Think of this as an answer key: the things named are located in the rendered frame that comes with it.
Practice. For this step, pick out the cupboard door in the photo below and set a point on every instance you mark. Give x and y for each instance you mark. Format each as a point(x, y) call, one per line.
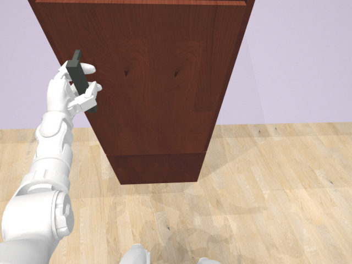
point(161, 65)

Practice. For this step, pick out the robot left hand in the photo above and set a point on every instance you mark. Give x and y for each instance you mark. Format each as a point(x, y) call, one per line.
point(60, 94)

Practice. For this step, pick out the robot left shin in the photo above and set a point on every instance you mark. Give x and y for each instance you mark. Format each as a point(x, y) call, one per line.
point(136, 246)

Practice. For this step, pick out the handle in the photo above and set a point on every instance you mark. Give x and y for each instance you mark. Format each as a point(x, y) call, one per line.
point(78, 77)

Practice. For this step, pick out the left robot upper arm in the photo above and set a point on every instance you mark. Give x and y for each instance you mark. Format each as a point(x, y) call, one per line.
point(33, 226)

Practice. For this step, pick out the robot left forearm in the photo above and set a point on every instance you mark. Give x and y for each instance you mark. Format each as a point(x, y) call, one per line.
point(52, 162)

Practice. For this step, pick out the robot left thigh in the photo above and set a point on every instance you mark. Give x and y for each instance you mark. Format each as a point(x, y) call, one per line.
point(136, 256)

